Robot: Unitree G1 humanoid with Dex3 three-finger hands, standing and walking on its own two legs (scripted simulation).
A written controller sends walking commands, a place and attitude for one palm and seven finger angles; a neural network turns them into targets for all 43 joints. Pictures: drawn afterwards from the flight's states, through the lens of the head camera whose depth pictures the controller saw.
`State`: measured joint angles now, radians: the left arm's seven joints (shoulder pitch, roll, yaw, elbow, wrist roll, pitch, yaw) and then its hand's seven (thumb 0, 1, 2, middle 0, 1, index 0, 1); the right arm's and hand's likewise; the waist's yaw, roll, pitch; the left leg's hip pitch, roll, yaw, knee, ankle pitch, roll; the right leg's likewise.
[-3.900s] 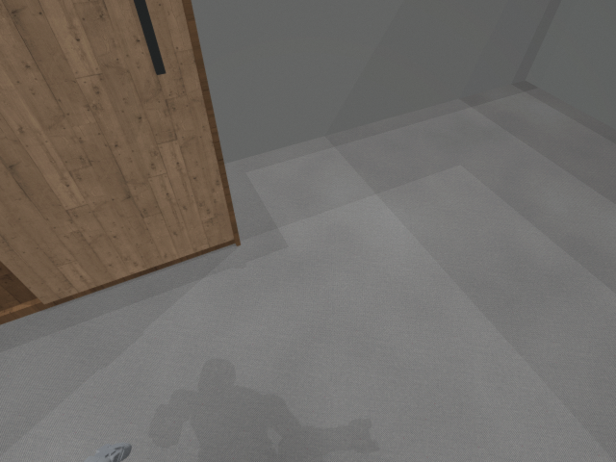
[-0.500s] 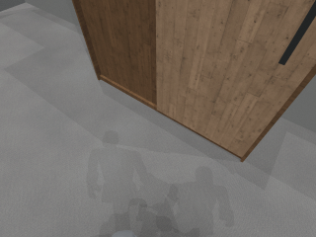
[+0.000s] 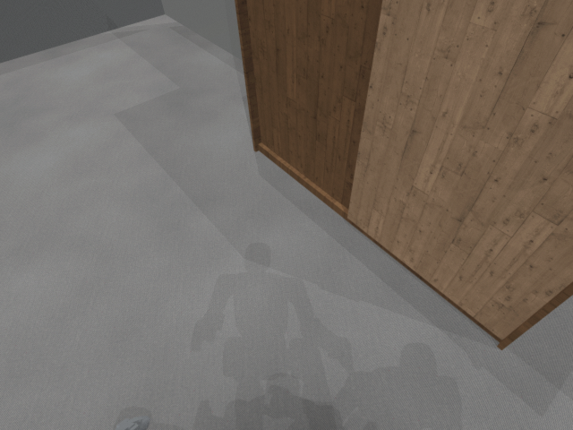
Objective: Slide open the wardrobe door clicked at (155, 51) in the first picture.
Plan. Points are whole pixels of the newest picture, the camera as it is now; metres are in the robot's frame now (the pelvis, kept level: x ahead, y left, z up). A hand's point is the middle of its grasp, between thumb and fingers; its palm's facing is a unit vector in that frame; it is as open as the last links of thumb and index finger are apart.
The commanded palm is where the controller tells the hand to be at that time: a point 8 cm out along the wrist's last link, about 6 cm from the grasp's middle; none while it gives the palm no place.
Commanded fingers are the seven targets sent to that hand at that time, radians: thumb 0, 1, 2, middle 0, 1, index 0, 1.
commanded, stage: walk to a spot facing it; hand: right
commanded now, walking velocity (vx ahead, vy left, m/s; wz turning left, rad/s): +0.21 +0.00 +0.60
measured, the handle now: out of the picture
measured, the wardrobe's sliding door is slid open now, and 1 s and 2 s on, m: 0.00 0.00 0.00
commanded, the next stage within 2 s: turn to face it in 0.42 s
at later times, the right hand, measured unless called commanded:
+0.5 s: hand (370, 373) +0.25 -0.13 -0.17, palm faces -0.37 +0.91 -0.18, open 7.4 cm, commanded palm none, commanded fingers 0.00 -0.90 -0.90 0.20 0.30 0.20 0.30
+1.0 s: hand (389, 383) +0.24 -0.16 -0.19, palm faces -0.16 +0.98 -0.15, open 7.3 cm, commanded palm none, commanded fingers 0.00 -0.90 -0.90 0.20 0.30 0.20 0.30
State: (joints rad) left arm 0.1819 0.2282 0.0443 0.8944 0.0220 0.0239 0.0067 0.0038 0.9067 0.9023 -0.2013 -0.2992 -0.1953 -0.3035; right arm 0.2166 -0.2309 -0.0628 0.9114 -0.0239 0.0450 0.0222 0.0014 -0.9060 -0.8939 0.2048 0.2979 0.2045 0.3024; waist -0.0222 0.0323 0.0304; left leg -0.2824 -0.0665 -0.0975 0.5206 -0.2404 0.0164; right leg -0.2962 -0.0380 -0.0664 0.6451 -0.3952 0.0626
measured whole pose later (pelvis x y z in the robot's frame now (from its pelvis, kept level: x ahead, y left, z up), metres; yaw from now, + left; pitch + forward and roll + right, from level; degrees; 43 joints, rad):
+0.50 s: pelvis +0.07 +0.00 -0.01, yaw +20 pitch -1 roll +1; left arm 0.39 0.15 0.05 1.03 0.03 0.00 0.02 0.00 0.90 0.90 -0.20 -0.30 -0.20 -0.30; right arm 0.09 -0.20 -0.07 0.93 -0.03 0.06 0.04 0.00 -0.91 -0.89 0.20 0.30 0.20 0.30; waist 0.05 0.00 0.12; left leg -0.41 0.03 0.13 0.70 -0.31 -0.02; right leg -0.06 -0.16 -0.38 0.59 -0.48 0.03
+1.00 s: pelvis +0.13 +0.00 -0.01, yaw +11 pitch +0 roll +2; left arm 0.22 0.16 0.04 0.96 0.03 0.03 -0.01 0.00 0.91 0.90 -0.20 -0.30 -0.20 -0.30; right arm 0.17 -0.20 -0.06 0.95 -0.02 0.04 -0.02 0.00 -0.91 -0.89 0.20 0.30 0.20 0.30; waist 0.01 0.05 0.06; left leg -0.35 0.09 0.17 0.83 -0.48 -0.04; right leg -0.35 -0.03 -0.12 0.69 -0.35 -0.06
